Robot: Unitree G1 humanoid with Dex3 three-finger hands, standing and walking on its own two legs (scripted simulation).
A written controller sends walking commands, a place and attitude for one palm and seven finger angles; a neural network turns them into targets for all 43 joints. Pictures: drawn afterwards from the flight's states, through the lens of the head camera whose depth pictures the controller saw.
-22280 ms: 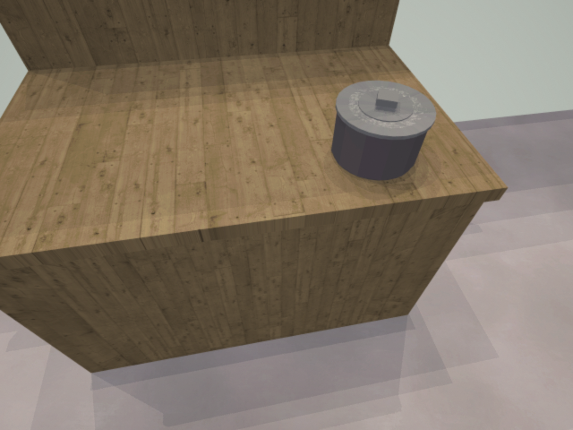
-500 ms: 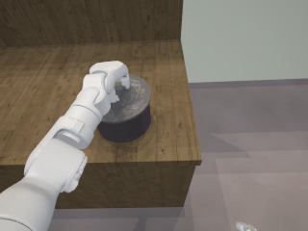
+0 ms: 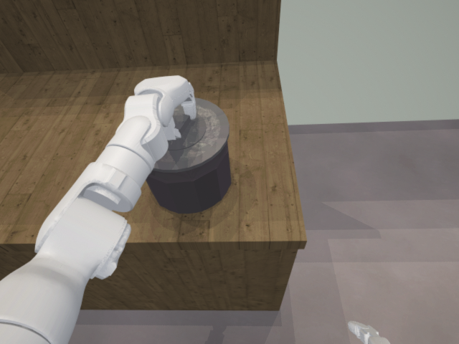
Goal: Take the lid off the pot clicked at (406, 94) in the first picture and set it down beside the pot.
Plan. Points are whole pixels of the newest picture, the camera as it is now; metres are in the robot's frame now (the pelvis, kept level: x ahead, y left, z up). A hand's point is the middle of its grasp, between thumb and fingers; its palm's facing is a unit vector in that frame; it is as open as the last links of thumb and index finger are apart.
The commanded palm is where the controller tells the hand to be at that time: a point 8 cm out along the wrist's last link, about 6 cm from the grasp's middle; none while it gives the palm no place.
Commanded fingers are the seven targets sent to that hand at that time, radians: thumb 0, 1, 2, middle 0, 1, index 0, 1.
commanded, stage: lift the lid straight up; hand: left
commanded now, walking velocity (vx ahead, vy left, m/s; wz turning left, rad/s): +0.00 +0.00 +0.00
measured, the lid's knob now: (176, 122) +0.50 +0.10 +0.12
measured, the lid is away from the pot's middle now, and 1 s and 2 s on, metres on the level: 0.01 0.02 0.06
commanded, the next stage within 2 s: move the lid sideways beside the pot in 1.38 s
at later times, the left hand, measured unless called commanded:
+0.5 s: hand (166, 101) +0.47 +0.09 +0.19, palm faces -0.27 -0.04 -0.96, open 7.8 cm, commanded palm +0.45 +0.10 +0.27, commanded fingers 0.00 0.62 1.01 -0.93 -1.08 -0.85 -1.03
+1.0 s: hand (159, 78) +0.47 +0.09 +0.23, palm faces -0.23 -0.05 -0.97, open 7.8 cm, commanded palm +0.45 +0.10 +0.31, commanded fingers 0.00 0.62 1.01 -0.93 -1.08 -0.85 -1.03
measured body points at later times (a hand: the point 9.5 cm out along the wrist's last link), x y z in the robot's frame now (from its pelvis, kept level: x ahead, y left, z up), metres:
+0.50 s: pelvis +0.00 +0.00 +0.00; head +0.02 -0.03 +0.45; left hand +0.48 +0.09 +0.24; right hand +0.12 -0.25 -0.13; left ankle +0.04 +0.08 -0.74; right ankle -0.06 -0.10 -0.74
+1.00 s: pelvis +0.00 +0.01 +0.00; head +0.02 -0.03 +0.45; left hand +0.48 +0.10 +0.29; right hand +0.12 -0.24 -0.13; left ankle +0.04 +0.08 -0.74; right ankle -0.06 -0.10 -0.74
